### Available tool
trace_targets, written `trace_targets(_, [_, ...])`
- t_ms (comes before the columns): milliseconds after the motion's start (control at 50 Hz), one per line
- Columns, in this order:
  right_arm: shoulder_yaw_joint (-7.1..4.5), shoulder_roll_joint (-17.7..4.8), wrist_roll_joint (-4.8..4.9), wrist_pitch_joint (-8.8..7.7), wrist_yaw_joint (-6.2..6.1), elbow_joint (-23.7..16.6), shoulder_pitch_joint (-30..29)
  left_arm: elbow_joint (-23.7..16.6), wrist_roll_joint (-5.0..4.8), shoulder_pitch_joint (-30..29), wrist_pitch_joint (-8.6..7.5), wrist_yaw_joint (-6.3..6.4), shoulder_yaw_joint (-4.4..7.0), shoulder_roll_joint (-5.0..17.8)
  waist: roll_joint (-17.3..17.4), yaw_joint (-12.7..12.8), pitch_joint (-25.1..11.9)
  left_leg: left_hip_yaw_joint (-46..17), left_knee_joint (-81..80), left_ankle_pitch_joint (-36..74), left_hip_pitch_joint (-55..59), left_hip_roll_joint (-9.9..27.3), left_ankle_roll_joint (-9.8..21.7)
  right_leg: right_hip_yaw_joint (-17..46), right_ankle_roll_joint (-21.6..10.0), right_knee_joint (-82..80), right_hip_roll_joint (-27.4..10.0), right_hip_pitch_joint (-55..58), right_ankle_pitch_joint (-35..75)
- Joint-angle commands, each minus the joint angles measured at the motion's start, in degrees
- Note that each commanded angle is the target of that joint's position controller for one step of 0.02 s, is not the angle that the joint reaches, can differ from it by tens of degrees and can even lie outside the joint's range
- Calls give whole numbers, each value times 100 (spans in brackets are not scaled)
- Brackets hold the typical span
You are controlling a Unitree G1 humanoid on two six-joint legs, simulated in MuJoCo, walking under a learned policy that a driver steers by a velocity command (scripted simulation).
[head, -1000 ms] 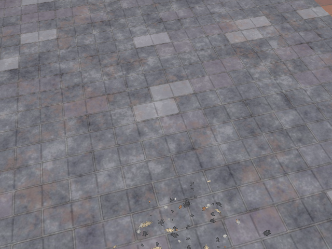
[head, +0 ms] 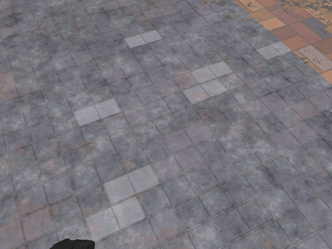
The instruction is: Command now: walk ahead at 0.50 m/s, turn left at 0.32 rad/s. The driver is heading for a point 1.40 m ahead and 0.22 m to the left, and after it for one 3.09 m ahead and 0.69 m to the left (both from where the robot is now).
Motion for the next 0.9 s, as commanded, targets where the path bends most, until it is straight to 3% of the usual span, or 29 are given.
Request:
trace_targets(20, [-212, -1016, 27, -40, -28, -272, -217, 117, 54, 1438, -210, 146, 296, 870, 342, 1034, -634, -648, 1794, 4276, -688, 1188, 525, 33, -282, -655, 152, 2156, -127])
trace_targets(40, [-146, -764, 92, -67, -7, -502, -293, 228, 204, 2419, -265, 243, 420, 1345, -223, 1371, -1442, -397, 3381, 2657, -1727, 816, 410, 1279, -566, -725, -1111, 3627, -641])
trace_targets(60, [-37, -137, 277, -32, -34, -631, 423, 201, 242, 2487, -185, 240, 560, 1883, -1442, 1012, -2080, 128, 5105, -1081, -3580, -54, 216, 3547, -1202, -1201, -2586, 4878, -831])
trace_targets(80, [-203, -846, 80, 62, -79, -506, 174, 131, 59, 2177, -99, 211, 493, 1380, -572, 983, -1672, -264, 5638, -1015, -4025, 280, 293, 3778, -1203, -1473, -2370, 4268, -1489])
trace_targets(100, [-248, -848, 45, 83, -33, -556, -218, 71, 19, 1677, -106, 198, 367, 925, -216, 804, -801, -349, 5588, -476, -4096, 532, 302, 2845, -1028, -1647, -2078, 3455, -1524])
trace_targets(120, [-224, -675, 46, 97, 16, -595, -419, 64, 13, 1408, -141, 179, 315, 695, -174, 696, -388, -318, 5375, -101, -3949, 719, 259, 2122, -879, -1894, -1795, 2827, -1043])
trace_targets(160, [-246, -568, -68, 241, 108, -590, -441, 162, -17, 1353, -211, 215, 271, 522, -421, 477, -112, -243, 5136, 161, -3623, 886, 147, 1176, -615, -2143, -1401, 2200, -372])
trace_targets(220, [-244, -419, -87, 384, 208, -746, -716, 303, -85, 1594, -354, 213, 313, 594, -329, 377, -93, -153, 5104, 562, -3821, 935, 55, 547, -652, -2312, -1369, 2160, 392])
trace_targets(260, [-242, -408, -104, 418, 256, -898, -1094, 380, -80, 1745, -378, 216, 336, 623, -276, 402, -6, -116, 4936, 944, -4196, 1004, 2, 204, -681, -2385, -1355, 2269, 599])
trace_targets(320, [-204, -370, -90, 413, 324, -1152, -1718, 499, -49, 1933, -361, 211, 335, 597, -261, 482, 168, 17, 4146, 1525, -4414, 1005, -62, -306, -668, -2409, -1232, 2348, 879])
trace_targets(380, [-124, -298, -97, 387, 395, -1385, -2333, 568, -51, 2058, -353, 225, 364, 715, -270, 610, 273, 329, 3110, 1994, -4092, 934, -3, -722, -605, -2371, -1216, 2417, 1133])
trace_targets(460, [-119, -401, -139, 384, 434, -1637, -2824, 728, -41, 2391, -263, 274, 418, 889, -249, 735, 368, 674, 2405, 1520, -3922, 788, 257, -1016, -532, -2077, -1427, 3107, 1817])
trace_targets(520, [-180, -498, -195, 366, 353, -1565, -2471, 857, -14, 2506, -143, 296, 443, 1052, -415, 541, 92, 893, 2081, 599, -3106, 293, 577, -1215, -483, -1041, -1472, 3451, 4051])
trace_targets(540, [-240, -590, -206, 325, 314, -1390, -1920, 876, -9, 2498, -90, 290, 448, 1108, -409, 309, -221, 896, 1871, 469, -2478, 69, 711, -1265, -470, -224, -1442, 3436, 4437])
trace_targets(560, [-330, -723, -257, 253, 251, -1050, -967, 848, -38, 2450, -48, 277, 418, 1065, -162, -107, -740, 785, 1371, 812, -1181, -47, 868, -1401, -357, 988, -1292, 2913, 3885])
trace_targets(580, [-484, -1246, -346, 213, 148, -881, -187, 625, -139, 2545, -65, 229, 300, 694, 583, -347, -1485, -877, 1192, 82, 619, 1211, 1269, -1419, -156, 2760, -1014, 1278, 1781])
trace_targets(600, [-590, -1744, -142, 256, 100, -875, -170, 389, -192, 2706, -98, 136, 278, 450, 1663, -39, -1996, -3834, 338, 471, 1593, 2715, 1946, -918, 127, 4689, 155, -528, -2522])
trace_targets(620, [-559, -1623, -45, 313, 47, -931, -356, 311, -137, 1992, -97, 154, 383, 900, 548, -168, -1587, -3228, 222, 1191, 1222, 2624, 1774, 8, 59, 4885, -70, -1011, -2106])
trace_targets(640, [-483, -1339, -35, 278, 5, -896, -729, 271, -220, 1736, -154, 138, 330, 696, 432, -10, -907, -2284, 222, 1762, 490, 2439, 1616, 151, -23, 4685, -265, -1056, -1691])
trace_targets(660, [-386, -1004, -46, 216, 7, -876, -987, 399, -227, 1866, -168, 131, 311, 608, 159, 250, -490, -1649, 52, 2240, -260, 2169, 1297, 244, -77, 4114, -443, -704, -1436])
trace_targets(700, [-261, -647, -30, 74, -8, -821, -1315, 633, -35, 2243, 22, 101, 320, 517, 329, 602, -243, -841, -253, 2365, -1050, 1792, 892, 383, -71, 3556, -503, -37, -1218])
trace_targets(720, [-239, -601, -32, 1, -5, -781, -1258, 697, -8, 2328, 103, 70, 334, 484, 386, 633, -233, -687, -365, 2434, -1173, 1729, 839, 390, -73, 3497, -440, 94, -1136])
trace_targets(780, [-262, -746, -6, -126, -8, -627, -1018, 645, -36, 2014, 205, -12, 364, 402, 427, 648, 10, -205, -679, 2385, -1126, 1642, 698, 429, -57, 3203, -403, -378, -583])
trace_targets(900, [-184, -637, -3, -177, -51, -449, -677, 343, -34, 975, 187, -60, 333, 321, 473, 439, 363, 557, -820, 2783, -687, 1537, 445, 227, -8, 1860, -291, -1050, 543])
Next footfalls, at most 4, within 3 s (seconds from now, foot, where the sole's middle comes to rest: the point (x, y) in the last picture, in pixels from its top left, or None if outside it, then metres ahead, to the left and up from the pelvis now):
0.04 right None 0.18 -0.11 -0.77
0.56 left None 0.40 0.15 -0.77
1.14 right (141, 190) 0.72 0.08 -0.77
1.68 left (105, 135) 1.03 0.24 -0.77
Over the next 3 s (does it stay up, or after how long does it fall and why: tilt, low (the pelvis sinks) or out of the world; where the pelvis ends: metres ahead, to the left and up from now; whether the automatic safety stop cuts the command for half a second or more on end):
stays up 1.33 0.22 0.01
